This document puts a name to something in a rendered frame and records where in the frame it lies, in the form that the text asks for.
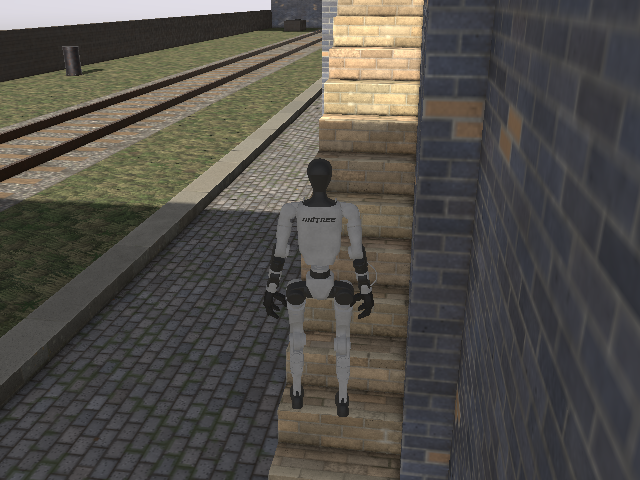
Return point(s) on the stairs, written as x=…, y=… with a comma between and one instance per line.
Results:
x=368, y=133

